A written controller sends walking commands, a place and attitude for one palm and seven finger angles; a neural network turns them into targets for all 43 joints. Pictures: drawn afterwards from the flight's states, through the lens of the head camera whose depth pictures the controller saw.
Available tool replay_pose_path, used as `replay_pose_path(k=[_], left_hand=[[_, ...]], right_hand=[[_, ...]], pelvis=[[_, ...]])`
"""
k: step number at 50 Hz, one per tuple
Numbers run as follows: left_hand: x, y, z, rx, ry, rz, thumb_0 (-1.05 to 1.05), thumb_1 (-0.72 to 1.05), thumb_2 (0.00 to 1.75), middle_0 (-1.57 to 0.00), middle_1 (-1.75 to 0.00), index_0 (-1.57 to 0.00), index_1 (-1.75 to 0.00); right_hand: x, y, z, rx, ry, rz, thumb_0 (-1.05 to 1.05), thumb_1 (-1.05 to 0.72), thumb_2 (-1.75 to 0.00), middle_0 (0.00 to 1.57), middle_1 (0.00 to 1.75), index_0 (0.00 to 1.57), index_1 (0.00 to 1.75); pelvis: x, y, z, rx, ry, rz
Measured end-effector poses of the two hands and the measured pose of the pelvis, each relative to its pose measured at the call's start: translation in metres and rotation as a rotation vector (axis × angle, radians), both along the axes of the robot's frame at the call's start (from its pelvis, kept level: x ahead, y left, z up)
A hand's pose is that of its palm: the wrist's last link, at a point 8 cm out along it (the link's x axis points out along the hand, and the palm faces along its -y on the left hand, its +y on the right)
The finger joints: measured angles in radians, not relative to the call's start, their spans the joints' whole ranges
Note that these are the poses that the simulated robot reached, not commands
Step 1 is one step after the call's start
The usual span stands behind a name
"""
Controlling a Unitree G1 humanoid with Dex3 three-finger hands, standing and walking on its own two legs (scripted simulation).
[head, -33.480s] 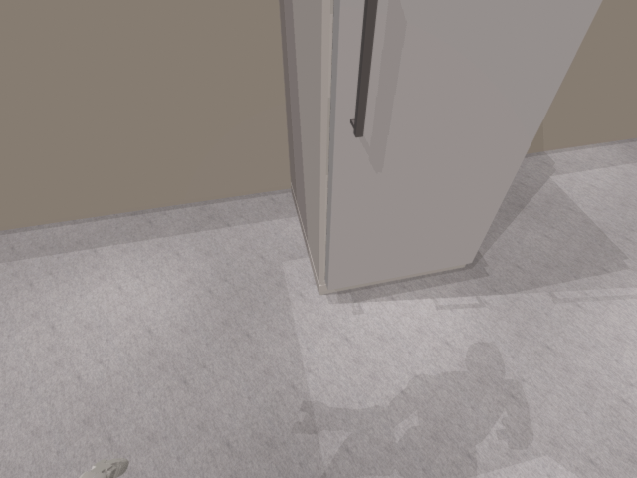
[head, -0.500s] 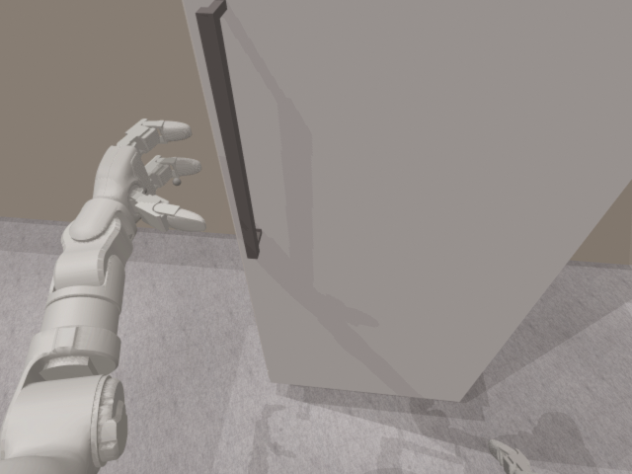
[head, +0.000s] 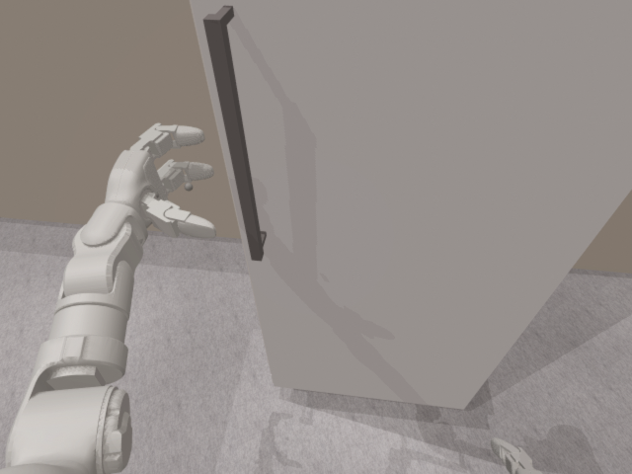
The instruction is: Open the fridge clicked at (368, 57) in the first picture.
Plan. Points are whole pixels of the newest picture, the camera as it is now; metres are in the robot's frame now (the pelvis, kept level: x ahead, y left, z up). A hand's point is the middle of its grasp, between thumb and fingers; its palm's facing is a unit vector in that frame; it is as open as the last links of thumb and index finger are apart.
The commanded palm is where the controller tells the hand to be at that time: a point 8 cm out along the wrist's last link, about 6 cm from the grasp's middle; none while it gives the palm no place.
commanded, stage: feel for the door with the fingertips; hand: left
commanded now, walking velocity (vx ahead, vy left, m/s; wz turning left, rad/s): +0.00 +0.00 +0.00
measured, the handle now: (245, 159) +0.47 +0.12 +0.17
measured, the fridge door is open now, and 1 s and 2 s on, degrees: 0 0 0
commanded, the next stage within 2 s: slide the fingers in behind the handle in 0.68 s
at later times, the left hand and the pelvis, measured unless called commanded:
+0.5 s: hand (208, 178) +0.41 +0.15 +0.19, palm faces -0.05 -1.00 +0.00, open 14.0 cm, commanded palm +0.40 +0.20 +0.18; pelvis -0.01 +0.00 +0.00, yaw +0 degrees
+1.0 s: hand (216, 173) +0.43 +0.15 +0.18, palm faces -0.05 -1.00 -0.01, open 13.8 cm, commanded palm +0.41 +0.19 +0.18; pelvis -0.01 +0.00 +0.00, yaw +0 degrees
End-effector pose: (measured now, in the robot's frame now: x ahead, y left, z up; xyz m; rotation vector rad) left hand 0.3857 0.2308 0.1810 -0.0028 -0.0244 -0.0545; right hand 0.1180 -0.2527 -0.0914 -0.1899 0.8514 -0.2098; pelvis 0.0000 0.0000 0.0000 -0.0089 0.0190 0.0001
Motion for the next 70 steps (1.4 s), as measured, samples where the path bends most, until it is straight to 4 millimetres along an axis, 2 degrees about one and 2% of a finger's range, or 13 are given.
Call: replay_pose_path(k=[8, 15, 26, 33, 42, 51, 62, 70], left_hand=[[-0.001, -0.015, 0.003, -0.007, -0.020, -0.013, -0.01, -0.50, 0.30, -0.30, -1.20, -0.30, -1.20], [0.001, -0.028, -0.001, -0.010, 0.002, -0.016, -0.01, -0.50, 0.30, -0.30, -1.20, -0.30, -1.20], [0.012, -0.024, 0.006, -0.004, -0.012, -0.003, -0.01, -0.50, 0.30, -0.30, -1.20, -0.30, -1.20], [0.023, -0.027, 0.000, -0.002, 0.015, -0.004, -0.01, -0.50, 0.30, -0.30, -1.20, -0.30, -1.20], [0.028, -0.028, 0.000, 0.002, 0.003, 0.004, -0.01, -0.50, 0.30, -0.33, -1.24, -0.33, -1.22], [0.026, -0.030, 0.000, 0.007, -0.002, 0.003, -0.01, -0.50, 0.30, -0.32, -1.24, -0.32, -1.22], [0.018, -0.047, -0.001, -0.007, -0.020, -0.031, -0.01, -0.50, 0.30, -0.30, -1.21, -0.30, -1.21], [0.012, -0.045, 0.001, 0.001, -0.014, -0.009, -0.01, -0.50, 0.30, -0.30, -1.20, -0.30, -1.20]], right_hand=[[0.007, 0.003, 0.003, 0.008, -0.028, 0.015, 0.01, -0.91, -0.90, 0.20, 0.29, 0.20, 0.30], [0.005, 0.006, 0.001, 0.018, -0.026, 0.018, 0.01, -0.91, -0.90, 0.20, 0.29, 0.20, 0.30], [-0.017, -0.001, -0.006, 0.011, 0.033, -0.011, 0.01, -0.91, -0.90, 0.20, 0.29, 0.20, 0.30], [-0.030, -0.008, -0.009, -0.004, 0.073, -0.033, 0.01, -0.91, -0.90, 0.20, 0.29, 0.20, 0.30], [-0.038, -0.008, -0.013, -0.006, 0.101, -0.035, 0.01, -0.91, -0.90, 0.20, 0.29, 0.20, 0.30], [-0.032, -0.002, -0.014, 0.008, 0.079, -0.019, 0.01, -0.91, -0.90, 0.20, 0.29, 0.20, 0.30], [-0.014, 0.003, -0.006, 0.025, 0.014, -0.013, 0.01, -0.91, -0.90, 0.20, 0.29, 0.20, 0.30], [-0.004, 0.002, -0.001, 0.023, -0.003, -0.006, 0.01, -0.91, -0.90, 0.20, 0.29, 0.20, 0.30]], pelvis=[[-0.003, -0.001, 0.000, 0.001, -0.003, 0.001], [-0.005, -0.002, 0.000, 0.001, -0.008, 0.001], [-0.005, -0.003, 0.000, 0.001, -0.001, -0.002], [-0.006, -0.003, 0.000, 0.001, 0.011, -0.001], [-0.004, -0.002, -0.001, 0.001, 0.018, 0.002], [-0.005, -0.001, -0.001, 0.001, 0.018, 0.003], [-0.003, -0.001, 0.000, 0.004, 0.004, -0.011], [-0.002, -0.003, 0.001, 0.004, -0.007, -0.011]])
